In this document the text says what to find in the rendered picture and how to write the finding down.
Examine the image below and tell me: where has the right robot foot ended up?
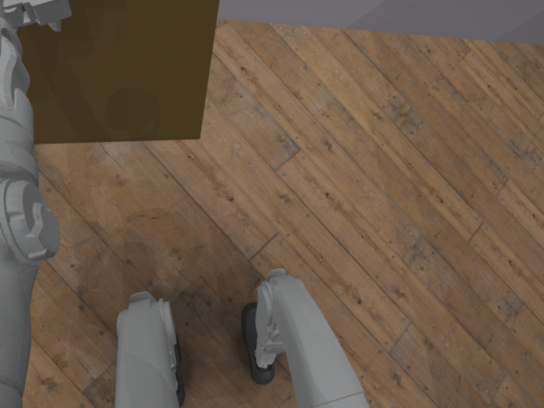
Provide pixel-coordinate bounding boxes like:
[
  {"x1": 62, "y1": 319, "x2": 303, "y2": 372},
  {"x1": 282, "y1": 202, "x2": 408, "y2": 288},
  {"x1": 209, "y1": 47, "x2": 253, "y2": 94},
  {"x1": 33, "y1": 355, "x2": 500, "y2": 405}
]
[{"x1": 241, "y1": 303, "x2": 275, "y2": 385}]

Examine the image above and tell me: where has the cabinet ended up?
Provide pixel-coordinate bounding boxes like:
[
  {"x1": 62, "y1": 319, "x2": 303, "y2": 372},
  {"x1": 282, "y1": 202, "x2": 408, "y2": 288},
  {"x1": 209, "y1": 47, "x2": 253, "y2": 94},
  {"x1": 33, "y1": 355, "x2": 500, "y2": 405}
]
[{"x1": 17, "y1": 0, "x2": 219, "y2": 145}]

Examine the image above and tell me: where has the left robot forearm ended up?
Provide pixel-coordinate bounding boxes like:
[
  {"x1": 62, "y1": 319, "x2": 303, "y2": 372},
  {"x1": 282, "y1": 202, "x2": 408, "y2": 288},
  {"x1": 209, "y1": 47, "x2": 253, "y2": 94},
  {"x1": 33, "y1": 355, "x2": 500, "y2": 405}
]
[{"x1": 0, "y1": 17, "x2": 39, "y2": 189}]

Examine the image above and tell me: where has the left robot upper arm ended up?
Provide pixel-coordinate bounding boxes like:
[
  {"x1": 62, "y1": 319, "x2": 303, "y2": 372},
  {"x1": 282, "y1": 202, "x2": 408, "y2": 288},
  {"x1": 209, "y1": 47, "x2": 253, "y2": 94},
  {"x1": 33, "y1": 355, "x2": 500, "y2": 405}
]
[{"x1": 0, "y1": 178, "x2": 60, "y2": 408}]

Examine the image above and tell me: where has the left robot hand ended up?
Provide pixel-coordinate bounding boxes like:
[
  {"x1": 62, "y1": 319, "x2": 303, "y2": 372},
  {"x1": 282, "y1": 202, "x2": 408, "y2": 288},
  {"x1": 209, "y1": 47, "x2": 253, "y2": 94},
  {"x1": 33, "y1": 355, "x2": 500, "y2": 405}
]
[{"x1": 0, "y1": 0, "x2": 72, "y2": 35}]

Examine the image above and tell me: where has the robot right thigh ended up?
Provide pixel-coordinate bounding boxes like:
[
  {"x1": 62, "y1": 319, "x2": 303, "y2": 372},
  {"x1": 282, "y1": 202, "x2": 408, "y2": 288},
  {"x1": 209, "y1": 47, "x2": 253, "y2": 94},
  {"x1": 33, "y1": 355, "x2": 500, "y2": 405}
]
[{"x1": 258, "y1": 275, "x2": 370, "y2": 408}]

